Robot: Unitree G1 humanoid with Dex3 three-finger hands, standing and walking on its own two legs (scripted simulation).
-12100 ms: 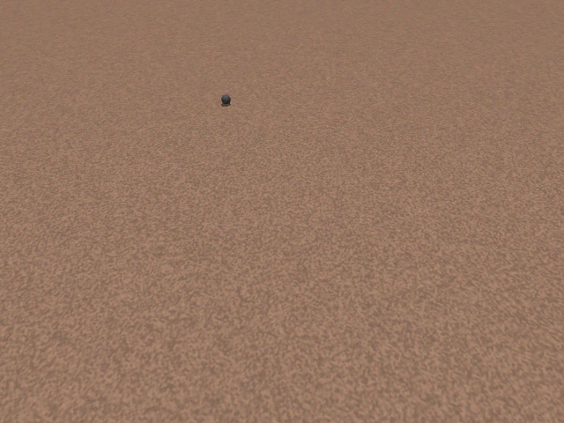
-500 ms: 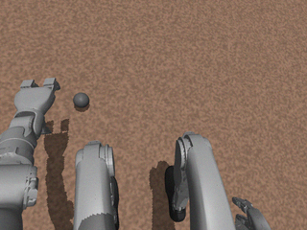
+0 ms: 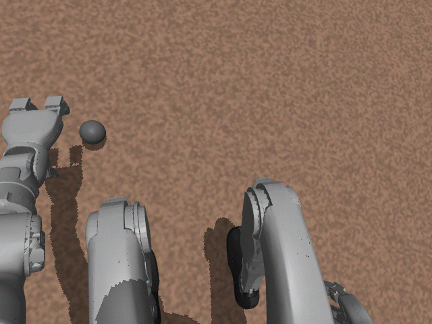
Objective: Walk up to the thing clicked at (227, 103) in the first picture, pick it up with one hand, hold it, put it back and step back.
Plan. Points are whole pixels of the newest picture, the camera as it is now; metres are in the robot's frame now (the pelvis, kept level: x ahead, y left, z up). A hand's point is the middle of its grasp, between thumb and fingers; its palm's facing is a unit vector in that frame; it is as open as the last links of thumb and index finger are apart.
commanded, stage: rise first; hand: left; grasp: from above
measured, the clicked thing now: (92, 132) +0.51 +0.25 -0.31
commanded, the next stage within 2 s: none
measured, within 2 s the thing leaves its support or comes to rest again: neither
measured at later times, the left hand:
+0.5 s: hand (54, 143) +0.44 +0.29 -0.19, palm faces -0.47 -0.06 -0.88, open 13.9 cm
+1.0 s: hand (54, 136) +0.46 +0.29 -0.20, palm faces -0.47 -0.06 -0.88, open 13.8 cm
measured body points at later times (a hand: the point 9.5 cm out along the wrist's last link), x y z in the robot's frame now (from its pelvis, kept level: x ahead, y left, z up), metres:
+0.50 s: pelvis +0.00 +0.00 -0.01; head +0.25 +0.06 +0.36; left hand +0.47 +0.29 -0.14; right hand +0.06 -0.28 -0.12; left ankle +0.07 +0.12 -0.31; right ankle +0.10 -0.13 -0.31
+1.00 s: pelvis +0.00 +0.00 -0.02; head +0.25 +0.07 +0.35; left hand +0.48 +0.29 -0.15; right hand +0.04 -0.27 -0.12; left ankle +0.07 +0.12 -0.31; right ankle +0.10 -0.13 -0.31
